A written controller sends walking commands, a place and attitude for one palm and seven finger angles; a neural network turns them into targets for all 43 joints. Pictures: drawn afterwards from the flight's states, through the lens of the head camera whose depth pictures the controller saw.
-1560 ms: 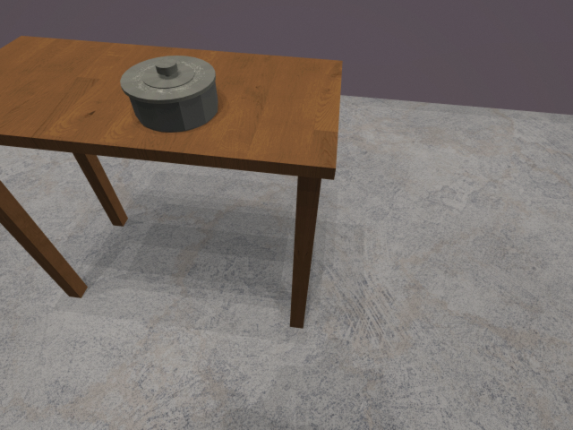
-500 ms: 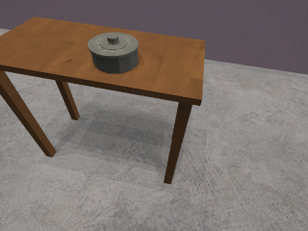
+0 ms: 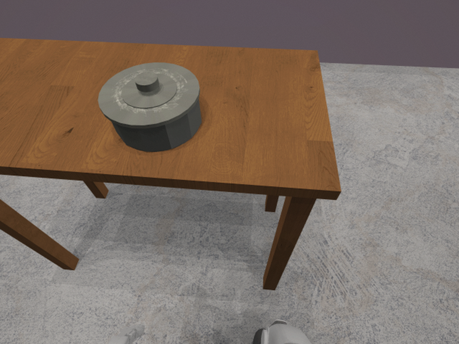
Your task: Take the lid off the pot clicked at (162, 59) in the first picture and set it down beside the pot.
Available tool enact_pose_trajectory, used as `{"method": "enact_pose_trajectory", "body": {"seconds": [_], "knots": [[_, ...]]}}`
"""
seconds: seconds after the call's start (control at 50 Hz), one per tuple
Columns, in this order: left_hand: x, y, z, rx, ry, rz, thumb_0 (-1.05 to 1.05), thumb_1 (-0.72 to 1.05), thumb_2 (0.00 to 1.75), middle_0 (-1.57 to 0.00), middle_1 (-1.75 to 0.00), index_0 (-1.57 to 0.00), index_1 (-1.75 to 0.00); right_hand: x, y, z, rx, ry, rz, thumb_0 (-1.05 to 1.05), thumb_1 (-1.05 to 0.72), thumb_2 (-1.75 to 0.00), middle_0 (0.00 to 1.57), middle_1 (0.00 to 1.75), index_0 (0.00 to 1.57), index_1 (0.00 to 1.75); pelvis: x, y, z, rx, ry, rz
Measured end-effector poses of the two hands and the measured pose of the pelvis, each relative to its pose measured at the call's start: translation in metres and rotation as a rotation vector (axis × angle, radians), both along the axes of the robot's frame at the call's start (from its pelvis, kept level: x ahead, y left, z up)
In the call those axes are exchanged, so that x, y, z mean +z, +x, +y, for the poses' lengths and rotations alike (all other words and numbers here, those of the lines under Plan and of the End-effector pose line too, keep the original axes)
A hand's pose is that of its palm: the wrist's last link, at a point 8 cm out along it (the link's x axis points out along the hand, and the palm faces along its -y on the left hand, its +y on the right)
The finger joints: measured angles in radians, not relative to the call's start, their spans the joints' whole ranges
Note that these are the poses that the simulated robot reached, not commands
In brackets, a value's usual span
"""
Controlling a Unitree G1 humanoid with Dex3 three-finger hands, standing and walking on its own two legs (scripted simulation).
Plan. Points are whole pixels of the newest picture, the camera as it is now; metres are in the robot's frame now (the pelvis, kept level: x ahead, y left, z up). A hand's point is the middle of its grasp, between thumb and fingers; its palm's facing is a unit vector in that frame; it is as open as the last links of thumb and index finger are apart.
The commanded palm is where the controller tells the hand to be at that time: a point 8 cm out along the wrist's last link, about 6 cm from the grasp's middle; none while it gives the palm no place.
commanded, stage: come to a stop and stand still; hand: left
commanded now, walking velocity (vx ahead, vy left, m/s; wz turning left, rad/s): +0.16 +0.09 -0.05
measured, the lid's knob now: (147, 81) +0.55 +0.17 +0.15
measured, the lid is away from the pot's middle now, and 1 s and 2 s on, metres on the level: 0.00 0.00 0.00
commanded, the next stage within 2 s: look again from close up in 1.18 s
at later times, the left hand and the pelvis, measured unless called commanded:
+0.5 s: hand out of the picture +0.14 +0.29 -0.19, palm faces +0.06 -0.97 -0.24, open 7.3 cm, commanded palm none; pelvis +0.09 +0.08 +0.00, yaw -1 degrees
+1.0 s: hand out of the picture +0.04 +0.23 -0.15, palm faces +0.01 -0.97 -0.23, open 7.4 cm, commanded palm none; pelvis +0.02 +0.04 +0.01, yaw -2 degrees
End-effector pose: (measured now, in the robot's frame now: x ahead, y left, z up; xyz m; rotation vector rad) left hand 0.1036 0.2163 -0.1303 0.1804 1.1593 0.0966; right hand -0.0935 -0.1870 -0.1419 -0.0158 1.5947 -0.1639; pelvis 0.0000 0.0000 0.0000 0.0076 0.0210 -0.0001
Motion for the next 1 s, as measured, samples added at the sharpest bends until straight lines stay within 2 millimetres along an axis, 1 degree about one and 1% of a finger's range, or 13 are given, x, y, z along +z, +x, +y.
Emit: {"method": "enact_pose_trajectory", "body": {"seconds": [0.06,0.1,0.18,0.24,0.3,0.38,0.44,0.56,0.7,0.8,0.9,0.94,1.0], "knots": [[-0.005,0.036,-0.003,0.005,0.002,-0.051,0.00,0.90,0.90,-0.19,-0.30,-0.20,-0.30,-0.011,0.024,-0.002,-0.005,0.006,0.032,0.00,-0.91,-0.89,0.20,0.30,0.20,0.30,-0.010,0.032,0.000,0.004,-0.005,-0.012],[-0.004,0.044,-0.002,0.030,0.000,-0.065,0.00,0.90,0.90,-0.20,-0.30,-0.20,-0.30,-0.013,0.051,-0.007,0.009,-0.005,0.022,0.00,-0.91,-0.89,0.20,0.30,0.20,0.30,-0.009,0.046,0.001,0.015,-0.011,-0.022],[-0.001,0.035,0.010,0.079,0.022,0.010,0.00,0.91,0.90,-0.20,-0.30,-0.21,-0.30,-0.008,0.124,-0.018,0.041,-0.052,-0.080,0.00,-0.91,-0.89,0.20,0.30,0.20,0.30,0.000,0.067,0.007,0.013,-0.009,-0.025],[0.000,0.027,0.029,0.089,0.054,0.089,-0.01,0.93,0.90,-0.20,-0.30,-0.21,-0.30,-0.002,0.181,-0.021,0.058,-0.083,-0.184,0.00,-0.91,-0.89,0.20,0.30,0.20,0.30,0.005,0.076,0.014,0.009,-0.006,-0.013],[-0.002,0.021,0.049,0.091,0.062,0.147,-0.01,0.92,0.90,-0.20,-0.30,-0.21,-0.30,0.004,0.226,-0.021,0.086,-0.119,-0.266,0.00,-0.92,-0.89,0.20,0.30,0.20,0.30,0.005,0.081,0.026,0.001,-0.004,-0.006],[-0.011,0.017,0.078,0.097,0.054,0.180,0.00,0.92,0.90,-0.20,-0.30,-0.21,-0.30,0.011,0.267,-0.011,0.123,-0.163,-0.340,0.00,-0.92,-0.89,0.20,0.30,0.20,0.30,0.001,0.085,0.049,-0.007,-0.012,-0.006],[-0.026,0.020,0.103,0.111,0.038,0.182,0.00,0.91,0.90,-0.20,-0.30,-0.21,-0.30,0.014,0.281,0.003,0.146,-0.200,-0.383,0.00,-0.92,-0.89,0.20,0.30,0.20,0.30,-0.008,0.091,0.068,-0.001,-0.036,-0.011],[-0.021,0.028,0.128,0.104,0.037,0.163,0.00,0.91,0.90,-0.20,-0.30,-0.20,-0.30,0.040,0.265,0.027,0.175,-0.231,-0.369,0.00,-0.91,-0.89,0.20,0.30,0.20,0.30,0.007,0.086,0.081,-0.012,-0.071,-0.009],[-0.012,0.012,0.130,0.060,0.011,0.177,0.00,0.91,0.90,-0.19,-0.30,-0.20,-0.30,0.050,0.219,0.035,0.125,-0.234,-0.333,0.00,-0.91,-0.89,0.20,0.30,0.20,0.30,0.019,0.066,0.086,-0.037,-0.080,0.012],[-0.009,-0.007,0.117,0.032,0.002,0.205,0.00,0.91,0.90,-0.19,-0.30,-0.20,-0.30,0.044,0.170,0.028,0.066,-0.211,-0.280,0.00,-0.91,-0.89,0.20,0.30,0.20,0.30,0.019,0.049,0.079,-0.041,-0.071,0.008],[-0.001,-0.026,0.093,0.032,0.012,0.183,0.00,0.91,0.90,-0.19,-0.30,-0.20,-0.30,0.027,0.116,0.010,0.018,-0.164,-0.195,0.00,-0.91,-0.89,0.20,0.30,0.20,0.30,0.015,0.031,0.062,-0.028,-0.035,0.005],[0.000,-0.041,0.083,0.038,0.035,0.168,0.00,0.90,0.90,-0.20,-0.30,-0.20,-0.30,0.015,0.099,0.001,-0.004,-0.140,-0.162,0.00,-0.91,-0.89,0.20,0.30,0.20,0.30,0.010,0.025,0.051,-0.035,0.011,0.006],[0.009,-0.068,0.066,0.067,0.045,0.200,0.00,0.90,0.90,-0.20,-0.30,-0.20,-0.30,0.010,0.082,-0.007,-0.008,-0.107,-0.117,0.00,-0.91,-0.89,0.20,0.30,0.20,0.30,0.014,0.021,0.044,-0.028,0.014,-0.002]]}}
